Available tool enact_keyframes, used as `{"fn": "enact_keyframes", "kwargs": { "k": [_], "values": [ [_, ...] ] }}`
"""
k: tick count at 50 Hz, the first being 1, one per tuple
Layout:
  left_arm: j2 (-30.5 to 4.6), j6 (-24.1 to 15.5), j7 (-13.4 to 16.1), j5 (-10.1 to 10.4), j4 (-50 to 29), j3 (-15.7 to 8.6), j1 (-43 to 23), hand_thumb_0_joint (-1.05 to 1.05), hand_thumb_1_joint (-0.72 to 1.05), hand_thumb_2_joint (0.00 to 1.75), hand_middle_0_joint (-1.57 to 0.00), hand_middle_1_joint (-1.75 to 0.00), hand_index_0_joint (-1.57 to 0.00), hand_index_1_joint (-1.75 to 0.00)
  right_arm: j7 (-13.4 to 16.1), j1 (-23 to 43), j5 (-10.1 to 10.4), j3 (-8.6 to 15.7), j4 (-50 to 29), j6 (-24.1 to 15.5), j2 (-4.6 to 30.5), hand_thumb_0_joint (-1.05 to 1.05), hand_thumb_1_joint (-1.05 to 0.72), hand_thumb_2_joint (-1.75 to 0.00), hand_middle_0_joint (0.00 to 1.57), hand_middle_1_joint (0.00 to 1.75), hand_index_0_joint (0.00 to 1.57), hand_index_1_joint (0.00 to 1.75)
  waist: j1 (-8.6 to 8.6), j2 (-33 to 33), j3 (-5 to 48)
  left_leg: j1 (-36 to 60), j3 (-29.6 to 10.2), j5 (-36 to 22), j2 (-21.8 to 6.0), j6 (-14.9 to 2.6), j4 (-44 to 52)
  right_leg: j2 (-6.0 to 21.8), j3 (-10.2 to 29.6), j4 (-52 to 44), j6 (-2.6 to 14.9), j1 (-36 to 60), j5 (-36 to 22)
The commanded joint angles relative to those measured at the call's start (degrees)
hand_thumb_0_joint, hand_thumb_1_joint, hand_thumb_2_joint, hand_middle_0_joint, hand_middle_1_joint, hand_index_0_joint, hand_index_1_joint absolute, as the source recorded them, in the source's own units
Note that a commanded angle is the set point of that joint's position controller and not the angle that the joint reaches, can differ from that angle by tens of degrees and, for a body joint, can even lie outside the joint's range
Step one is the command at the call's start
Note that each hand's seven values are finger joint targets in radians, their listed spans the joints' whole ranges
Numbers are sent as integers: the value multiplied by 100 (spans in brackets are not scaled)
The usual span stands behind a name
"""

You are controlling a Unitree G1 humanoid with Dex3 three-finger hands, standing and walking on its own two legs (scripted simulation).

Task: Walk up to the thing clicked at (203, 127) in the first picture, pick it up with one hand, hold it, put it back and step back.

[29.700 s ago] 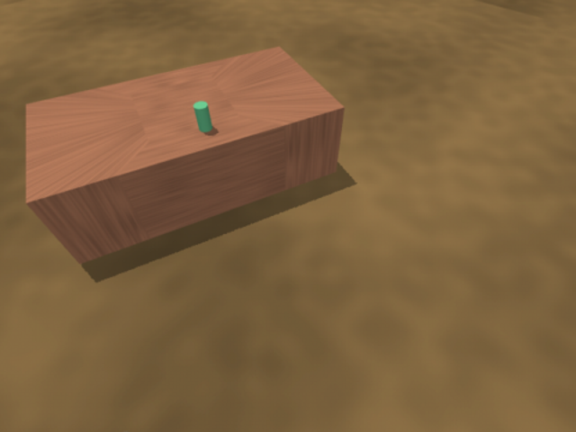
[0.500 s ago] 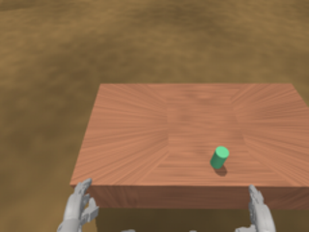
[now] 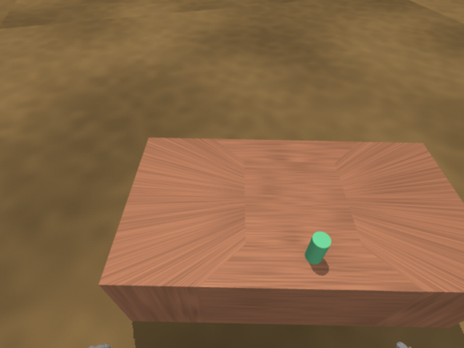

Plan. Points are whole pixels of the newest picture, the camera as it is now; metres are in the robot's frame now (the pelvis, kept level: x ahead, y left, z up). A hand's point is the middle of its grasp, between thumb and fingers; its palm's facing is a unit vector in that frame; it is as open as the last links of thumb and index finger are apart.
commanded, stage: home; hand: right
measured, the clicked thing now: (317, 248) +0.46 -0.23 -0.32
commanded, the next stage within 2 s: stand in 1.26 s
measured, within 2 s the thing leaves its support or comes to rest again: neither
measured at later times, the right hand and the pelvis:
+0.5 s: hand out of the picture +0.03 -0.24 -0.13, palm faces -0.02 +0.92 -0.38, open 17.5 cm; pelvis -0.01 +0.01 +0.02, yaw +0 degrees
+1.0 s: hand out of the picture +0.06 -0.24 -0.13, palm faces -0.03 +0.93 -0.36, open 17.5 cm; pelvis +0.00 +0.01 +0.02, yaw +0 degrees
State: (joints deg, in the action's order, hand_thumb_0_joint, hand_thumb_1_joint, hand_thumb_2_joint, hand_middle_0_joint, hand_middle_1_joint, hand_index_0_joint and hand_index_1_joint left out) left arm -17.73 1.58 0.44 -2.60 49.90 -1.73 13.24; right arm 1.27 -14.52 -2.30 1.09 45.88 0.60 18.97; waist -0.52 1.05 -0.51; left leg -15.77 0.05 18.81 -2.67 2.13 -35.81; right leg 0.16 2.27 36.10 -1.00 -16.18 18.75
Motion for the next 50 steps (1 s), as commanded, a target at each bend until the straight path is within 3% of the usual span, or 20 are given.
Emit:
{"fn": "enact_keyframes", "kwargs": {
  "k": [1,7,14,18,23,32,40,47,50],
  "values": [
    [-995,-183,99,63,-267,-218,-390,0,90,90,-20,-30,-20,-30,106,263,16,225,-21,-244,951,0,59,-3,5,4,5,4,63,47,194,440,-216,-1114,-253,-255,863,366,509,-1198,229,259,-1195],
    [-1129,-149,97,78,189,-215,-428,0,90,90,-20,-30,-20,-30,131,404,57,195,546,-243,1088,0,58,-3,5,4,5,4,37,-4,104,653,-217,-1262,-318,-220,1210,408,537,-1536,217,644,-1263],
    [-1223,-119,81,82,557,-186,-490,0,90,90,-20,-30,-20,-30,110,438,80,133,983,-198,1136,0,57,-4,5,5,5,5,29,14,-213,594,-259,-762,-319,-217,1528,385,527,-1914,142,635,-616],
    [-1216,-134,69,105,677,-159,-612,0,90,90,-20,-30,-20,-30,101,457,88,109,1140,-201,1167,0,55,-5,5,5,5,5,55,-85,-135,644,-296,-826,-364,-230,1659,409,489,-1910,129,776,-805],
    [-1185,-97,33,115,848,-127,-628,0,90,90,-20,-30,-20,-30,94,525,86,87,1268,-193,1216,0,56,-4,5,5,5,5,32,-277,-237,447,-415,-85,-399,-239,1969,342,397,-1842,104,751,-621],
    [-1204,-147,57,141,1031,-55,-642,0,90,90,-20,-30,-20,-30,94,642,133,71,1419,-234,1260,0,57,-4,5,5,5,5,37,-161,86,959,-379,-1328,-470,-280,1841,500,397,-1811,109,912,-1501],
    [-1231,-134,41,144,1170,-34,-585,0,90,90,-20,-30,-20,-30,46,729,134,69,1497,-171,1266,0,56,-4,5,5,5,5,47,-65,-308,640,-426,-336,-401,-276,2025,450,376,-1938,88,701,-757],
    [-1269,-186,49,145,1185,-32,-617,0,90,90,-20,-30,-20,-30,12,831,159,77,1509,-178,1242,0,58,-3,5,5,5,5,75,-24,-131,820,-380,-823,-384,-289,1899,520,416,-1992,92,772,-955],
    [-1280,-209,55,160,1133,-34,-649,0,90,90,-20,-30,-20,-30,15,857,166,78,1501,-198,1275,0,60,-2,4,4,4,4,76,-165,143,1045,-358,-1458,-456,-306,1793,584,417,-1937,110,918,-1542]
  ]
}}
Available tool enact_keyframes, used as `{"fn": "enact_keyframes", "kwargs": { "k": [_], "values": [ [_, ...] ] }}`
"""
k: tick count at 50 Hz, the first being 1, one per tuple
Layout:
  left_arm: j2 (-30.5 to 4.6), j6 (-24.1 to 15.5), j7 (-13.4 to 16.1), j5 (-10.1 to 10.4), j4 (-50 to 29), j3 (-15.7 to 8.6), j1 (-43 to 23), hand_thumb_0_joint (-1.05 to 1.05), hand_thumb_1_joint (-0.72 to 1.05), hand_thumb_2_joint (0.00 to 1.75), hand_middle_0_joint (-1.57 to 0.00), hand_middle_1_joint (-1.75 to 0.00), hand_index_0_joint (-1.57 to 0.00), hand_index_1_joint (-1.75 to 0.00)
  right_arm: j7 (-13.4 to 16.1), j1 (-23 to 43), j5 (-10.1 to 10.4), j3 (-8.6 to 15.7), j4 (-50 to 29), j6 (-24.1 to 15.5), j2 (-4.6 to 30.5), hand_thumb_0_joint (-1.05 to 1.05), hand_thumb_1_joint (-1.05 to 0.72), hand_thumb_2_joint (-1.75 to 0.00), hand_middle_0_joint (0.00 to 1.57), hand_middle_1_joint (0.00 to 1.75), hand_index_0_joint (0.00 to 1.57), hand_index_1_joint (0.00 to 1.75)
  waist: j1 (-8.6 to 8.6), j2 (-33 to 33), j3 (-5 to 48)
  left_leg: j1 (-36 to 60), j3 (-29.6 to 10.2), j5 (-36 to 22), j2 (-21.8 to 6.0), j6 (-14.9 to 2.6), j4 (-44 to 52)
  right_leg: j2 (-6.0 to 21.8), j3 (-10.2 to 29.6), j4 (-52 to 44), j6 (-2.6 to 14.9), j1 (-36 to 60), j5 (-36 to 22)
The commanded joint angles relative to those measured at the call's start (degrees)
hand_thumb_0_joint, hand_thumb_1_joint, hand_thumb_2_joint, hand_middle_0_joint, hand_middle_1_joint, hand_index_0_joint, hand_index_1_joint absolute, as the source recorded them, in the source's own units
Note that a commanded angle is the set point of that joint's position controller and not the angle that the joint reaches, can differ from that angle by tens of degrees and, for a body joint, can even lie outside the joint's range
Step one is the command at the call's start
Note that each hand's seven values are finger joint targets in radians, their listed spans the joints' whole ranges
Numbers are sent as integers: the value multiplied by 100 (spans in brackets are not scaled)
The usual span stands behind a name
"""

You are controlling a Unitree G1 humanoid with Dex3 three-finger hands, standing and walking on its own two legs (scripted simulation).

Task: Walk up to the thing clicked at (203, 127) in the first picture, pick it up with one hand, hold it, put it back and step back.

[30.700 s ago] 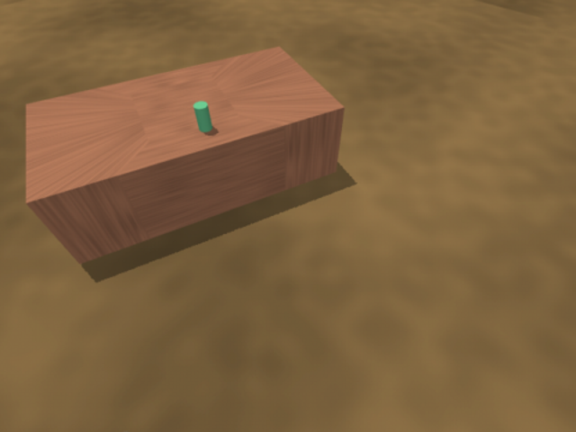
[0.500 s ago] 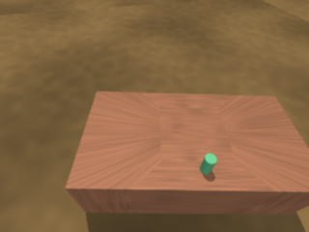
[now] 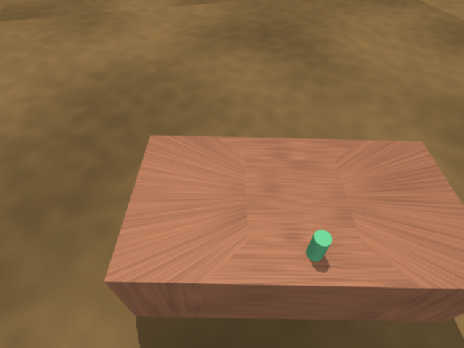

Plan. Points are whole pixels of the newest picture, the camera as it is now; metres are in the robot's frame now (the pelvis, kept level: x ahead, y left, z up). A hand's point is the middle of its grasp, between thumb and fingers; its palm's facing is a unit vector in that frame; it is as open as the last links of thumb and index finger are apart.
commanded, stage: home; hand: right
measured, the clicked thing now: (318, 246) +0.47 -0.25 -0.34
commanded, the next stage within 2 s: stand in 0.26 s
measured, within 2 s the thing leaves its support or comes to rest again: neither
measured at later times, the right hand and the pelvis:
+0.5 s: hand out of the picture +0.08 -0.25 -0.15, palm faces -0.02 +0.93 -0.36, open 16.8 cm; pelvis +0.00 +0.00 +0.00, yaw +0 degrees
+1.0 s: hand out of the picture +0.08 -0.25 -0.15, palm faces -0.03 +0.94 -0.35, open 7.6 cm; pelvis +0.01 +0.00 +0.00, yaw +1 degrees
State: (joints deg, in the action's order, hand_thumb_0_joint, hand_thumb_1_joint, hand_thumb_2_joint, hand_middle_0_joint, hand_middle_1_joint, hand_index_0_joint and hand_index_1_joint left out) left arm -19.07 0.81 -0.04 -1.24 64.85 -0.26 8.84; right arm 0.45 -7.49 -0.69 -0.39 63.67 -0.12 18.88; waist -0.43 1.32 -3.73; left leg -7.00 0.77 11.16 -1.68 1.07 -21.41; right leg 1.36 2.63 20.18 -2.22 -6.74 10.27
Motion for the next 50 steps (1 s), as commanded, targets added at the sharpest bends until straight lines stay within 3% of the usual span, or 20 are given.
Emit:
{"fn": "enact_keyframes", "kwargs": {
  "k": [1,7,14,18,20,21,29,34,36,50],
  "values": [
    [-1141,-134,105,34,-355,-181,-240,0,90,90,-20,-30,-20,-30,105,131,14,213,-257,-130,1239,0,60,-2,5,4,5,4,83,-173,501,142,-423,-816,-564,-194,353,485,369,-283,238,96,-859],
    [-1117,-132,106,34,-325,-176,-259,0,90,90,-20,-30,-20,-30,109,199,20,212,-228,-124,1298,0,59,-3,5,4,5,4,68,-90,514,192,-419,-1044,-576,-183,350,469,292,-277,211,151,-976],
    [-1143,-113,85,28,-304,-190,-278,0,90,90,-20,-30,-20,-30,98,211,12,224,-205,-103,1319,0,58,-3,5,5,5,5,49,-110,234,8,-456,-277,-528,-164,531,453,316,-423,233,-43,-377],
    [-1186,-138,92,28,-347,-211,-344,0,90,90,-20,-30,-20,-30,88,269,9,242,-240,-122,1326,0,58,-3,5,4,5,4,45,-108,393,121,-454,-730,-568,-173,453,481,302,-372,242,31,-647],
    [-1173,-145,87,37,-335,-198,-367,0,90,90,-20,-30,-20,-30,78,251,14,238,-232,-125,1316,0,42,-19,20,20,20,20,63,-93,396,107,-466,-779,-575,-175,458,488,302,-366,248,103,-644],
    [-1153,-140,75,45,-347,-199,-337,0,90,90,-20,-30,-20,-30,79,212,13,237,-217,-125,1310,0,34,-27,20,28,20,28,56,-114,382,116,-436,-609,-543,-160,492,471,298,-390,236,13,-551],
    [-1205,-149,67,38,-359,-207,-363,0,90,90,-20,-30,-20,-30,60,284,9,273,-220,-125,1349,0,-30,-90,20,30,20,30,54,-138,407,140,-473,-548,-565,-172,499,482,300,-405,259,-21,-442],
    [-1199,-168,77,32,-366,-186,-369,0,90,90,-20,-30,-20,-30,50,257,11,280,-214,-115,1329,0,-70,-90,20,30,20,30,87,-66,471,199,-458,-779,-578,-180,426,502,299,-378,264,18,-627],
    [-1225,-172,73,46,-361,-188,-387,0,90,90,-20,-30,-20,-30,45,210,12,274,-194,-107,1327,0,-86,-90,20,30,20,30,98,-36,408,126,-449,-580,-558,-180,464,512,330,-413,263,38,-538],
    [-1233,-177,64,56,-371,-197,-373,0,90,90,-20,-30,-20,-30,34,194,13,265,-201,-115,1316,0,-90,-90,20,30,20,30,79,-118,369,53,-482,-554,-556,-173,525,512,299,-419,274,42,-463]
  ]
}}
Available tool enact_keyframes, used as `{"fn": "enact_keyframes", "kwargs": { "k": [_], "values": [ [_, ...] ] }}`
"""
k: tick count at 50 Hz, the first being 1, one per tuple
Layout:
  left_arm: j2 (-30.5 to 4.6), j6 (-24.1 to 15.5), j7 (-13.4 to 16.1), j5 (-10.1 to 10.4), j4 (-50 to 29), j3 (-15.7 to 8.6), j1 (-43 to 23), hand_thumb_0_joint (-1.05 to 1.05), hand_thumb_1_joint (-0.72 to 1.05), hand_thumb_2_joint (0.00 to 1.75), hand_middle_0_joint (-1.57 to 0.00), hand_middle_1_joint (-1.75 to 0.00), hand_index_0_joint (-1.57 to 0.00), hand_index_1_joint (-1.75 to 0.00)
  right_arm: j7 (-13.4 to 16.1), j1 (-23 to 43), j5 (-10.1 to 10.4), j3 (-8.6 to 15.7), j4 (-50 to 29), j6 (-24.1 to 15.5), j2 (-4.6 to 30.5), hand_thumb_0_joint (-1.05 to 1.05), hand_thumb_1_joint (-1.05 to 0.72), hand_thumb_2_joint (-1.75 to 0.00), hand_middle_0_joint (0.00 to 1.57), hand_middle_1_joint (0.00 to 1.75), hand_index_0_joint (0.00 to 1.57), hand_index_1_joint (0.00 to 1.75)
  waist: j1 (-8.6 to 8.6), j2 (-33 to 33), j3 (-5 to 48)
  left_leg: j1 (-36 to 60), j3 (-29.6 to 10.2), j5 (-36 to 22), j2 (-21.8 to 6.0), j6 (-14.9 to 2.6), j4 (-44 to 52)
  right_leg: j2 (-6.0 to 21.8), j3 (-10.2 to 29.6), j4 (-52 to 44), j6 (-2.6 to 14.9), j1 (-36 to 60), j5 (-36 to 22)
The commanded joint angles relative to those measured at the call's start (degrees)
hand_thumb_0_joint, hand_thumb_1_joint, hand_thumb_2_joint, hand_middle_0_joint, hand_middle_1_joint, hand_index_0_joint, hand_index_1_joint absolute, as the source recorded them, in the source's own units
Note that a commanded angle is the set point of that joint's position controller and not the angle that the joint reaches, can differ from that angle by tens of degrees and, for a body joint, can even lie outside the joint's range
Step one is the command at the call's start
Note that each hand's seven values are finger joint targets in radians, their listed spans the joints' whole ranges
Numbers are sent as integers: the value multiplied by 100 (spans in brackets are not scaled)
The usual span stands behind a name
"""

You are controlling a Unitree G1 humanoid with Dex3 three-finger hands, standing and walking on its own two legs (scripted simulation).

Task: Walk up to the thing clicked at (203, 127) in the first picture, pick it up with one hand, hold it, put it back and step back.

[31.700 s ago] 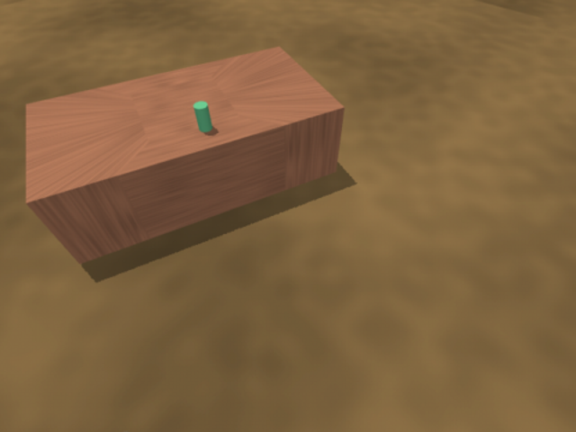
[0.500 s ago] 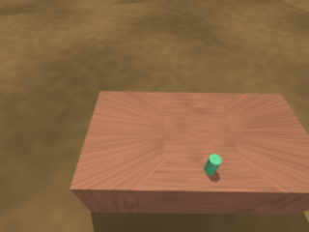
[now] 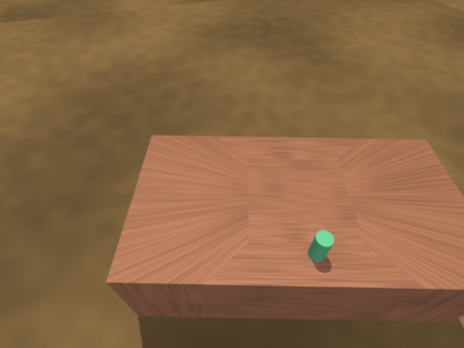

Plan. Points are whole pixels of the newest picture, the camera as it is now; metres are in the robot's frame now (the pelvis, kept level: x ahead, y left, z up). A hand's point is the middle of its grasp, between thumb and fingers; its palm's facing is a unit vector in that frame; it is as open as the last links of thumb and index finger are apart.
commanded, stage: stand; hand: right
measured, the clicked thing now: (320, 246) +0.46 -0.25 -0.34
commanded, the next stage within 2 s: step back in 1.88 s
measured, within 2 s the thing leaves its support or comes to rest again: neither
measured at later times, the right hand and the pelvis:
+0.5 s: hand out of the picture +0.07 -0.26 -0.16, palm faces -0.02 +0.94 -0.34, open 7.4 cm; pelvis +0.00 +0.00 +0.00, yaw +0 degrees
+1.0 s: hand out of the picture +0.07 -0.26 -0.16, palm faces -0.02 +0.94 -0.34, open 7.4 cm; pelvis +0.00 -0.01 +0.00, yaw +0 degrees
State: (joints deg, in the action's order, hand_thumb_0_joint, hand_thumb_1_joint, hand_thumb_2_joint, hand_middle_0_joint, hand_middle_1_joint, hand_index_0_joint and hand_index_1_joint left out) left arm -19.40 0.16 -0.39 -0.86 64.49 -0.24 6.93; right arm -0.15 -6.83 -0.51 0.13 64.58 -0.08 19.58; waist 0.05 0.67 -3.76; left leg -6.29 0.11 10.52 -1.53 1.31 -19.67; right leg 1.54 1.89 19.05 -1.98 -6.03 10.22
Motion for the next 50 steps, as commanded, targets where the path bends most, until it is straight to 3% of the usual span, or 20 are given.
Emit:
{"fn": "enact_keyframes", "kwargs": {
  "k": [1,13,32,50],
  "values": [
    [-1201,-117,99,12,-340,-202,-167,0,90,90,-20,-30,-20,-30,98,184,-4,229,-308,-120,1283,0,-90,-90,20,30,20,30,17,-61,435,70,-419,-576,-598,-211,303,499,366,-276,253,-27,-548],
    [-1223,-125,93,21,-374,-201,-184,0,90,90,-20,-30,-20,-30,97,184,6,234,-312,-143,1279,0,-90,-90,20,30,20,30,11,-35,505,160,-421,-919,-607,-192,314,510,339,-218,267,10,-833],
    [-1276,-135,80,25,-376,-217,-190,0,90,90,-20,-30,-20,-30,74,131,-10,245,-312,-130,1283,0,-90,-90,20,30,20,30,28,-72,364,13,-421,-311,-582,-208,394,529,405,-354,288,-60,-372],
    [-1303,-150,79,29,-399,-199,-182,0,90,90,-20,-30,-20,-30,70,107,-3,247,-314,-149,1297,0,-90,-90,20,30,20,30,20,-79,510,128,-428,-724,-606,-187,340,551,379,-242,305,-23,-703]
  ]
}}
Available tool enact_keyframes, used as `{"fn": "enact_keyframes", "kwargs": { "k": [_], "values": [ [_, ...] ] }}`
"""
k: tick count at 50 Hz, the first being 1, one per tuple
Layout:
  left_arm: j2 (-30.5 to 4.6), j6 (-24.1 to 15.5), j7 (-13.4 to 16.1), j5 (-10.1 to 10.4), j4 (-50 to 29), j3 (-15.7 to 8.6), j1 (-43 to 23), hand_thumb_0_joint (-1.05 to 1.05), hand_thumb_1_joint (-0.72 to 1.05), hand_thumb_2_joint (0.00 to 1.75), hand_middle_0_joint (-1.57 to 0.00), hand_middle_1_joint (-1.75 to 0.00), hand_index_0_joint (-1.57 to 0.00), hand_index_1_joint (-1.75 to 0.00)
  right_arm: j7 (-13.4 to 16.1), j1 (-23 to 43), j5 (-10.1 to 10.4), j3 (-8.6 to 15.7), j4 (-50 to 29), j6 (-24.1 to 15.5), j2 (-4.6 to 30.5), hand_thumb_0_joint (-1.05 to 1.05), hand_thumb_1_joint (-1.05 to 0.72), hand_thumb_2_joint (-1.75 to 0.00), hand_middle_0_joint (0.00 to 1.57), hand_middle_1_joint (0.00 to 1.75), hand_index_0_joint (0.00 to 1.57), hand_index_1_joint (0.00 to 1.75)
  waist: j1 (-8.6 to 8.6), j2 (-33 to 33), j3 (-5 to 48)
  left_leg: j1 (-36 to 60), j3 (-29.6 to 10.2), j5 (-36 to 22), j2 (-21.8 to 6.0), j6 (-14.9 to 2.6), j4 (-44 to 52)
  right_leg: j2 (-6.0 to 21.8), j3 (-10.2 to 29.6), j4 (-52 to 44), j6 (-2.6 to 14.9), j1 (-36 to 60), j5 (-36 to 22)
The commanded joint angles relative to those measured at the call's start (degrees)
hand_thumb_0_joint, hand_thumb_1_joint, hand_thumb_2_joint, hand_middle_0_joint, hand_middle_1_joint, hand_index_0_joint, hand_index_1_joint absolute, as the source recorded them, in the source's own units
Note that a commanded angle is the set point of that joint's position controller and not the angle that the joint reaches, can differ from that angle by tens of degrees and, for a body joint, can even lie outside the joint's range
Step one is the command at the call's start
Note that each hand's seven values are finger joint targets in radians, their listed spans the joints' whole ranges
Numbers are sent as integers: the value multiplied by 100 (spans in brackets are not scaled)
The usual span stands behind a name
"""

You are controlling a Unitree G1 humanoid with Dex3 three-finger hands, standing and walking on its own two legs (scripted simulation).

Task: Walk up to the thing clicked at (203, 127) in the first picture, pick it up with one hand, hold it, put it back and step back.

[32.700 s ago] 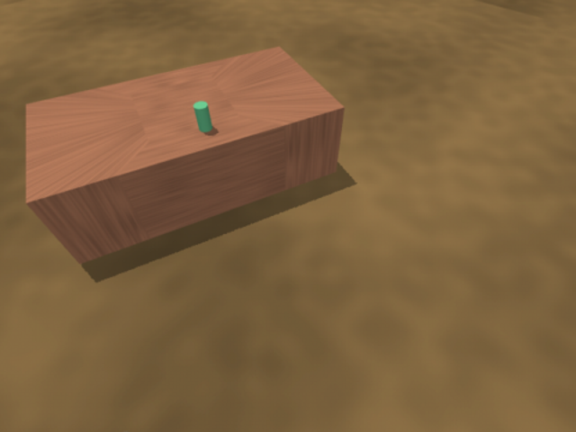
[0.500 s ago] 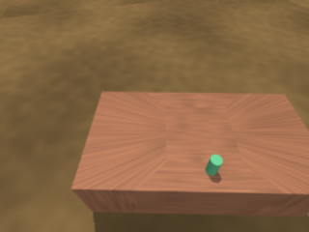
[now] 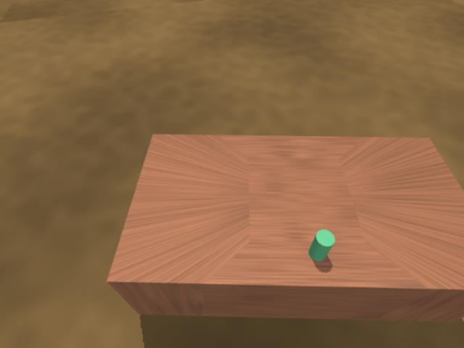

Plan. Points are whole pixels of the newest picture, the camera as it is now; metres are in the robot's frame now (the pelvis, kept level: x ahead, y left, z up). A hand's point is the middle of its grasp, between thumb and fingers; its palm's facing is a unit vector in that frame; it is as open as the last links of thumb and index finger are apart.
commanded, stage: stand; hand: right
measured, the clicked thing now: (321, 246) +0.46 -0.24 -0.34
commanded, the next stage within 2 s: step back in 0.88 s
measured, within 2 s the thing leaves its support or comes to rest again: neither
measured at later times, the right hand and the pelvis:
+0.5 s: hand out of the picture +0.08 -0.25 -0.16, palm faces -0.02 +0.94 -0.34, open 7.4 cm; pelvis +0.00 +0.00 +0.00, yaw +0 degrees
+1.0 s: hand out of the picture +0.06 -0.26 -0.16, palm faces +0.00 +0.94 -0.35, open 7.4 cm; pelvis -0.02 +0.00 -0.01, yaw -1 degrees
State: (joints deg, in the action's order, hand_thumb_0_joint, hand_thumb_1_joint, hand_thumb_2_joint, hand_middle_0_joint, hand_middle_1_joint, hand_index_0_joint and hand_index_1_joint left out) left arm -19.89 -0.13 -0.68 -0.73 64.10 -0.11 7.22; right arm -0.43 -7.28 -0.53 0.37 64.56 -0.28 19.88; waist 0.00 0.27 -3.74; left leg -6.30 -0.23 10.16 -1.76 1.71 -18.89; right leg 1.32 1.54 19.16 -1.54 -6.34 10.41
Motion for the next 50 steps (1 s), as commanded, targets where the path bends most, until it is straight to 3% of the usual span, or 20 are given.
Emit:
{"fn": "enact_keyframes", "kwargs": {
  "k": [1,13,17,21,28,39,42,43,44,45,48,50],
  "values": [
    [-1213,-123,102,22,-348,-200,-167,0,90,90,-20,-30,-20,-30,96,194,2,224,-301,-133,1290,0,-90,-90,20,30,20,30,-4,-44,525,164,-402,-730,-590,-244,243,566,413,-259,247,23,-794],
    [-1254,-116,118,9,-345,-215,-203,0,90,90,-20,-30,-20,-30,104,199,8,227,-320,-125,1260,0,-90,-90,20,30,20,30,4,28,491,204,-386,-862,-588,-230,254,545,366,-231,243,-16,-891],
    [-1243,-130,118,26,-338,-200,-218,0,90,90,-20,-30,-20,-30,89,149,7,218,-298,-107,1224,0,-90,-90,20,30,20,30,37,61,365,104,-393,-613,-565,-209,291,541,393,-317,241,-67,-636],
    [-1270,-146,128,8,-360,-221,-241,0,90,90,-20,-30,-20,-30,94,210,7,234,-350,-105,1239,0,-90,-90,20,30,20,30,40,0,553,209,-362,-812,-584,-231,204,580,404,-253,249,62,-975],
    [-1255,-146,127,10,-373,-213,-224,0,90,90,-20,-30,-20,-30,95,202,7,236,-340,-107,1249,0,-90,-90,20,30,20,30,24,-5,521,196,-342,-878,-583,-224,186,575,395,-275,246,56,-1056],
    [-1274,-143,123,9,-372,-216,-217,0,90,90,-20,-30,-20,-30,90,205,14,251,-343,-97,1257,0,-90,-90,20,30,20,30,33,27,457,220,-360,-716,-592,-226,242,549,385,-284,258,-26,-807],
    [-1275,-136,114,17,-358,-214,-215,0,90,90,-20,-30,-20,-30,82,191,2,238,-318,-98,1239,0,-90,-90,20,30,20,30,31,-6,307,90,-377,-400,-569,-217,324,533,419,-359,256,-121,-472],
    [-1255,-138,110,13,-368,-206,-196,0,90,90,-20,-30,-20,-30,80,196,7,246,-324,-98,1271,0,-90,-90,20,30,20,30,23,-90,320,78,-374,-398,-572,-236,302,545,421,-374,254,-85,-501],
    [-1609,-64,139,127,-566,-452,-210,0,90,90,-20,-30,-20,-30,57,395,28,358,-455,2,1523,0,-90,-90,20,30,20,30,-18,-25,-262,-313,-471,-1128,-491,-383,-229,436,521,119,288,-594,-1505],
    [-1584,-37,161,131,-624,-464,-138,0,90,90,-20,-30,-20,-30,56,327,66,377,-555,37,1482,0,-90,-90,20,30,20,30,12,-30,-52,-239,-401,-1355,-524,-432,-386,416,426,256,344,-588,-1669],
    [-1447,20,163,129,-830,-477,-109,0,90,90,-20,-30,-20,-30,54,171,97,450,-667,82,1530,0,-90,-90,20,30,20,30,73,-221,457,-289,-549,-1492,-698,-653,-397,234,335,858,441,-411,-1414],
    [-1310,73,139,107,-957,-449,-67,0,90,90,-20,-30,-20,-30,43,258,94,521,-819,114,1638,0,-90,-90,20,30,20,30,59,-550,639,-430,-788,-1241,-930,-888,-234,11,166,1346,394,-431,-757]
  ]
}}
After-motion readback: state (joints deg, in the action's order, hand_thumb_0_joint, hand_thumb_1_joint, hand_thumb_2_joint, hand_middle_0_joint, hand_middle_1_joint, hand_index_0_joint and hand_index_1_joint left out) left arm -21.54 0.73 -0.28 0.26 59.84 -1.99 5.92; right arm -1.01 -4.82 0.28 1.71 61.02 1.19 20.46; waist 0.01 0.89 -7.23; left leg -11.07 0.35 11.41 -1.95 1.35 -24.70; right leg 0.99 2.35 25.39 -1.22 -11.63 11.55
